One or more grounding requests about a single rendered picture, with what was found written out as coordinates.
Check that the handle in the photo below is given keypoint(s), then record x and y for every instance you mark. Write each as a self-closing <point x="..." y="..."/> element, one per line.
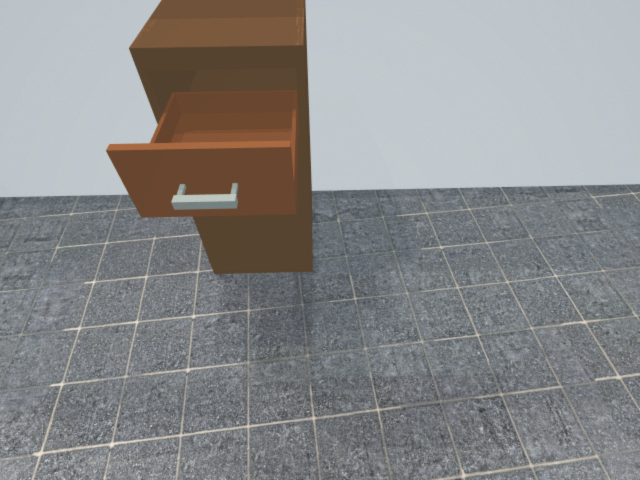
<point x="210" y="201"/>

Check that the cabinet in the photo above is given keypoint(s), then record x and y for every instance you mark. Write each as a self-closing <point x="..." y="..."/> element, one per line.
<point x="236" y="45"/>

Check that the drawer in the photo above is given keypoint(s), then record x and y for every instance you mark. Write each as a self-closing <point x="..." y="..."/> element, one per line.
<point x="210" y="140"/>

